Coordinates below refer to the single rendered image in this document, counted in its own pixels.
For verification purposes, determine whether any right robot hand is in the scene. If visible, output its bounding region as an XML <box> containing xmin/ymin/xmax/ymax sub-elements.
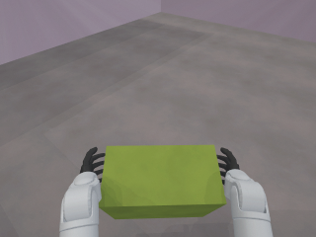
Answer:
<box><xmin>216</xmin><ymin>147</ymin><xmax>240</xmax><ymax>185</ymax></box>

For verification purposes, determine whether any carton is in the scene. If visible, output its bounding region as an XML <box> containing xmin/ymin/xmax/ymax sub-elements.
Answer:
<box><xmin>99</xmin><ymin>144</ymin><xmax>227</xmax><ymax>219</ymax></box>

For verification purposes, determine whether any right robot forearm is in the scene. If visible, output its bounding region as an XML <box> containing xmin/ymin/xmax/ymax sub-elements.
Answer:
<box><xmin>224</xmin><ymin>169</ymin><xmax>274</xmax><ymax>237</ymax></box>

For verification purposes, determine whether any left robot hand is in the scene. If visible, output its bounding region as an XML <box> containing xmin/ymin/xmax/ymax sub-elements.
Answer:
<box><xmin>80</xmin><ymin>147</ymin><xmax>106</xmax><ymax>182</ymax></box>

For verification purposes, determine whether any left robot forearm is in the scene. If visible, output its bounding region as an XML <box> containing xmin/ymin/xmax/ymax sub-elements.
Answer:
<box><xmin>59</xmin><ymin>171</ymin><xmax>102</xmax><ymax>237</ymax></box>

